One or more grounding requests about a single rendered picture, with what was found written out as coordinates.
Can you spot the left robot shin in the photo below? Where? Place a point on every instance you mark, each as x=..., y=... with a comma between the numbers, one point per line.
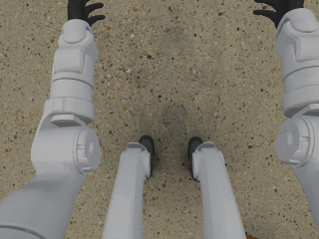
x=132, y=145

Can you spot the left robot forearm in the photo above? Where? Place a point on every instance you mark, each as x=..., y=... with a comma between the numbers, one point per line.
x=72, y=80

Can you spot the robot right hand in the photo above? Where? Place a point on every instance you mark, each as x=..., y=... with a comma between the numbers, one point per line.
x=281, y=7

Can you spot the robot left hand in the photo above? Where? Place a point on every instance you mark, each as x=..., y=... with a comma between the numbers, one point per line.
x=77, y=9

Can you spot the right robot upper arm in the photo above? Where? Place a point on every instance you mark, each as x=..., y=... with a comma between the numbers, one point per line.
x=297, y=144

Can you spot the robot left thigh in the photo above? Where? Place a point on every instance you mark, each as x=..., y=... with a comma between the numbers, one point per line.
x=125, y=213

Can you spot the right robot forearm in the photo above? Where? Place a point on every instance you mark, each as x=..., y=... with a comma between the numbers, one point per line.
x=297, y=43

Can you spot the left robot upper arm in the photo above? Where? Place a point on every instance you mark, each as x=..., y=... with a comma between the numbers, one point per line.
x=42, y=209

